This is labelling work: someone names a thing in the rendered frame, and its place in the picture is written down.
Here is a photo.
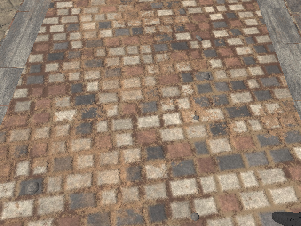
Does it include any robot right hand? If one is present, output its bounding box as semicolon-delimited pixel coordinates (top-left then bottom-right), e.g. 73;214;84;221
272;212;301;226

